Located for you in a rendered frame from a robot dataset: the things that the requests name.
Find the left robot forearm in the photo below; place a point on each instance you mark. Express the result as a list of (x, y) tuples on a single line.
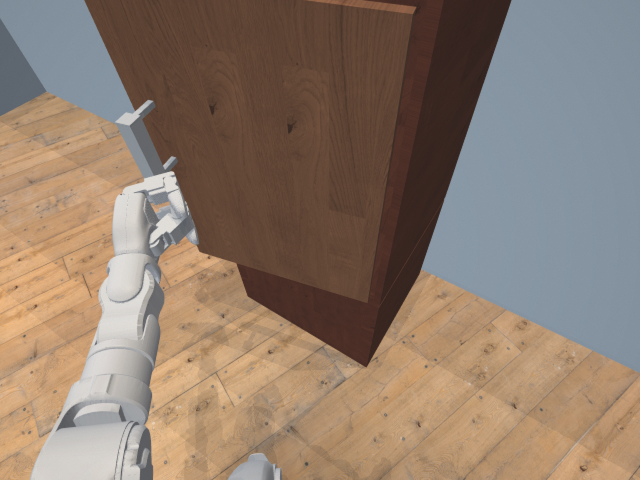
[(114, 385)]

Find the left robot hand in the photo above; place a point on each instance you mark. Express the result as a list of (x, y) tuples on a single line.
[(134, 219)]

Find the left robot upper arm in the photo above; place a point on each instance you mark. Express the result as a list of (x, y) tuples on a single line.
[(111, 451)]

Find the left robot shin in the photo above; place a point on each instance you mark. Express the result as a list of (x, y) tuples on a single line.
[(257, 456)]

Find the cupboard door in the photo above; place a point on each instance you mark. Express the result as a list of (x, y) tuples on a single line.
[(282, 115)]

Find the handle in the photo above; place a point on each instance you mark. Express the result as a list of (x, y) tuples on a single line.
[(139, 143)]

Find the left robot thigh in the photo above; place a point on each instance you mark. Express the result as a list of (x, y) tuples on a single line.
[(256, 470)]

